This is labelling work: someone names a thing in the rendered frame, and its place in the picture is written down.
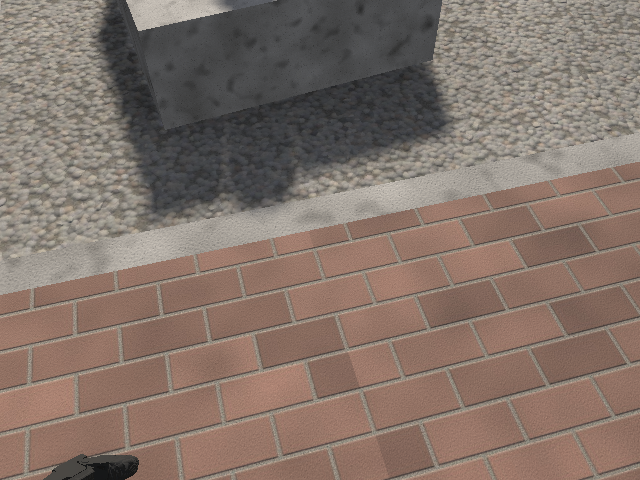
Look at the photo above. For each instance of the robot left hand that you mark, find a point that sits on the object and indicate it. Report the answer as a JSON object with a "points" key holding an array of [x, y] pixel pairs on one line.
{"points": [[103, 467]]}

